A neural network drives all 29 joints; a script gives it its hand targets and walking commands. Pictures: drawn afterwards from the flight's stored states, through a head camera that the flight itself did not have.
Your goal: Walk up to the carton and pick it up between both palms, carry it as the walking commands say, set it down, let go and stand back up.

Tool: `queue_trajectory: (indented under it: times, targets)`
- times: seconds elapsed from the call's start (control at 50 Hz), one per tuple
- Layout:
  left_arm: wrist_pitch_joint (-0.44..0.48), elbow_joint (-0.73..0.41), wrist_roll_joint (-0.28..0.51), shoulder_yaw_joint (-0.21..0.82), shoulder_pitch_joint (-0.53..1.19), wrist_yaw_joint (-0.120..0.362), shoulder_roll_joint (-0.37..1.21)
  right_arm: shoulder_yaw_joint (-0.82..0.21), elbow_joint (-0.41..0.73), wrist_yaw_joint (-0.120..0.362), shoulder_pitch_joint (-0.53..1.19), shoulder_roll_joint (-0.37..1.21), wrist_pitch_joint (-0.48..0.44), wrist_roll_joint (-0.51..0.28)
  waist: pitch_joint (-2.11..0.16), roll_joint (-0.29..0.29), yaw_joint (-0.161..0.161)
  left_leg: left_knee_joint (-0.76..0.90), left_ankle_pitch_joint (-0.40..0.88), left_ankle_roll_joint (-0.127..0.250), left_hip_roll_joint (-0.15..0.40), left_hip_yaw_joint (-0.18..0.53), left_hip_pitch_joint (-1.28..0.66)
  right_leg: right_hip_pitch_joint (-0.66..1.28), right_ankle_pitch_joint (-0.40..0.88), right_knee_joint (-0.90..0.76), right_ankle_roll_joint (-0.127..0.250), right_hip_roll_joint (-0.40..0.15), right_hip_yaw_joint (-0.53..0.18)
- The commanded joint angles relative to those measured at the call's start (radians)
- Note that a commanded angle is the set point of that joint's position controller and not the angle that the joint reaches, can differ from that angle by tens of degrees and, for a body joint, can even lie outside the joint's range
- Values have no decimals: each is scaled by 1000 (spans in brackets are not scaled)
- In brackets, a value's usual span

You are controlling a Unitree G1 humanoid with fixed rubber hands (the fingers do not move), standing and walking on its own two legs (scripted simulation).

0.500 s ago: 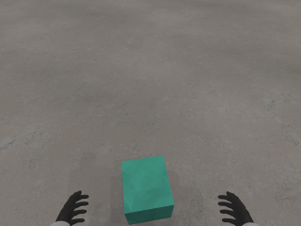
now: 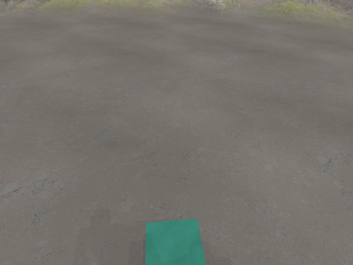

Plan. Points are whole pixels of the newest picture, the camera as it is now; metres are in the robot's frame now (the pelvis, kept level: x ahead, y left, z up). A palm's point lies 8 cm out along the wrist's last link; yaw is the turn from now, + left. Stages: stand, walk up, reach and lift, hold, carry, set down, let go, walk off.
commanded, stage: stand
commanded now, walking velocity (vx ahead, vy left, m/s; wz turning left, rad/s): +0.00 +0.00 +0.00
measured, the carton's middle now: (174, 262) +0.40 +0.01 -0.64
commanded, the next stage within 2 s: none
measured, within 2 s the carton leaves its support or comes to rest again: neither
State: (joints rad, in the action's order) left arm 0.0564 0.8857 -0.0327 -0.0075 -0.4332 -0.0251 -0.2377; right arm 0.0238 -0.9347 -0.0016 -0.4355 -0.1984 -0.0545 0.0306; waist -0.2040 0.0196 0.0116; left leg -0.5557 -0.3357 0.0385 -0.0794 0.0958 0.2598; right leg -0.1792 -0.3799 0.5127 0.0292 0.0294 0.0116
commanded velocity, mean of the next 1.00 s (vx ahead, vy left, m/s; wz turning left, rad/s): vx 0.00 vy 0.00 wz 0.00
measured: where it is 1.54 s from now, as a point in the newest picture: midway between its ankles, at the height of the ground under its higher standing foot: outside the picture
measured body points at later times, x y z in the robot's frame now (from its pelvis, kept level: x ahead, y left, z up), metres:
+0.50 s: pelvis -0.01 +0.01 +0.00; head -0.06 +0.01 +0.45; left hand -0.08 +0.22 -0.16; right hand -0.04 -0.20 -0.16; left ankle -0.03 +0.10 -0.73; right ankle -0.07 -0.10 -0.73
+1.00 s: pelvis -0.04 +0.00 +0.00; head -0.08 +0.01 +0.45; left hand -0.12 +0.21 -0.16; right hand -0.10 -0.20 -0.16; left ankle -0.03 +0.10 -0.73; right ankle -0.07 -0.10 -0.73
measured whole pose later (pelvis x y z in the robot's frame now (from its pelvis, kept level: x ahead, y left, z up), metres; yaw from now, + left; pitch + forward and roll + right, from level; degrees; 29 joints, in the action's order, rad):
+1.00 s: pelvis -0.04 +0.00 +0.00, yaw +2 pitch -2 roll +0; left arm 0.00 1.19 -0.02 0.03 -0.42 -0.05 -0.13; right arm -0.04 -1.19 -0.04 -0.42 -0.10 0.00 0.02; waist -0.07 0.01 0.01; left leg -0.53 -0.26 0.04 -0.09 0.13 0.24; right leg -0.14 -0.32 0.49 0.02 0.01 0.05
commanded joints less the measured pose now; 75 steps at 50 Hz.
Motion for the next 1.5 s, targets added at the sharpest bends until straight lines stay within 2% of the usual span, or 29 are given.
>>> queue_trajectory:
  times: [0.0, 0.04, 0.14, 0.22, 0.3, 0.36, 0.4, 0.58, 0.66, 0.72, 0.82, 0.9, 1.02, 1.04, 1.48]
  targets:
    - [16, -15, 4, -21, -32, -15, -103, 16, 26, -16, -27, -107, -14, -3, 171, -35, 4, 66, 400, 14, 130, 129, 64, -31, 320, -66, 15, -120, -112]
    - [9, 12, 6, -16, -49, -19, -93, 11, 7, -19, -40, -99, -9, -5, 179, -20, 3, 61, 401, 16, 128, 128, 60, -32, 333, -65, 12, -119, -103]
    - [-7, 73, 5, -9, -79, -22, -67, -6, -42, -25, -56, -80, 5, -5, 215, -38, 8, 66, 407, 20, 126, 142, 54, -55, 242, -69, 13, -108, -87]
    - [-18, 118, 4, -2, -97, -26, -57, -17, -72, -30, -61, -62, 12, -5, 239, -28, 8, 69, 404, 23, 126, 151, 59, -51, 229, -78, 13, -109, -80]
    - [-25, 160, 5, 3, -108, -29, -42, -31, -109, -33, -72, -34, 16, -8, 252, -48, 6, 76, 403, 24, 122, 156, 55, -40, 222, -83, 12, -111, -75]
    - [-32, 184, 5, 11, -103, -30, -18, -32, -127, -36, -69, -34, 22, -9, 269, -28, 2, 84, 375, 26, 119, 159, 57, -39, 206, -90, 12, -109, -72]
    - [-36, 203, 6, 10, -112, -30, -24, -37, -146, -39, -78, -26, 26, -10, 276, -48, 3, 92, 358, 24, 112, 155, 61, -35, 191, -93, 12, -109, -68]
    - [-47, 259, 3, 26, -99, -31, 14, -47, -194, -42, -70, -9, 37, -12, 319, -26, -1, 128, 220, 22, 103, 162, 93, -27, 142, -115, 18, -111, -66]
    - [-51, 278, 6, 27, -105, -32, 14, -53, -217, -43, -81, 11, 41, -12, 322, -38, -1, 143, 173, 17, 99, 159, 97, -20, 127, -115, 17, -111, -62]
    - [-53, 287, 4, 29, -91, -33, 22, -52, -227, -45, -73, 8, 42, -13, 333, -50, -4, 151, 158, 16, 98, 158, 99, -28, 126, -122, 21, -110, -64]
    - [-51, 295, 5, 27, -81, -32, 26, -52, -239, -45, -65, 7, 43, -13, 338, -34, -3, 159, 141, 15, 98, 159, 110, -20, 117, -122, 21, -108, -63]
    - [-52, 307, 7, 28, -86, -31, 36, -56, -251, -46, -65, 22, 45, -14, 342, -47, 0, 162, 130, 15, 95, 153, 108, -25, 113, -127, 23, -106, -65]
    - [-52, 308, 7, 26, -85, -31, 46, -56, -256, -44, -58, 21, 49, -14, 347, -27, -6, 163, 118, 13, 97, 150, 108, -29, 99, -134, 24, -103, -67]
    - [-52, 306, 9, 26, -81, -30, 45, -55, -257, -45, -51, 19, 50, -14, 344, -37, -1, 164, 116, 15, 98, 149, 112, -26, 96, -134, 26, -105, -69]
    - [-46, 293, 10, 16, -68, -27, 46, -50, -260, -47, -14, 26, 55, -20, 346, -31, -5, 152, 138, -5, 92, 123, 85, -42, 60, -176, 41, -114, -97]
